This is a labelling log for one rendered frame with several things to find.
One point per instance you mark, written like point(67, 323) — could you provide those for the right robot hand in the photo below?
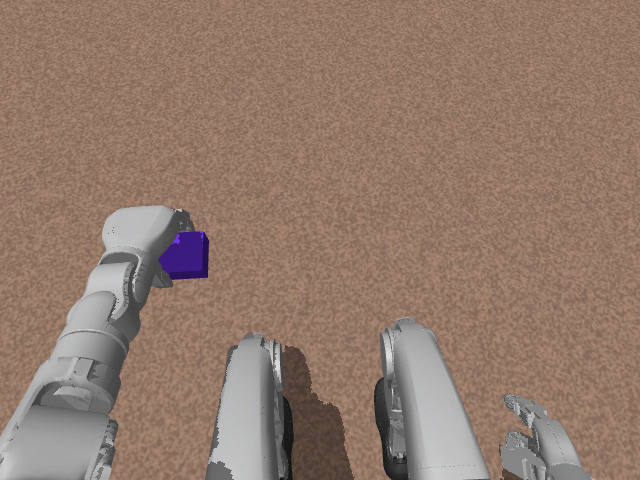
point(529, 458)

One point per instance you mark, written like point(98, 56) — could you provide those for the right robot foot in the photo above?
point(396, 469)

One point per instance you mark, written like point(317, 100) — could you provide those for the small box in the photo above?
point(187, 256)

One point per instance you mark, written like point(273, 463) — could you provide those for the left robot hand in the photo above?
point(151, 229)

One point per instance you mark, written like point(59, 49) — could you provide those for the right robot arm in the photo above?
point(567, 472)

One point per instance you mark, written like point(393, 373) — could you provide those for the left robot arm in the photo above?
point(61, 429)

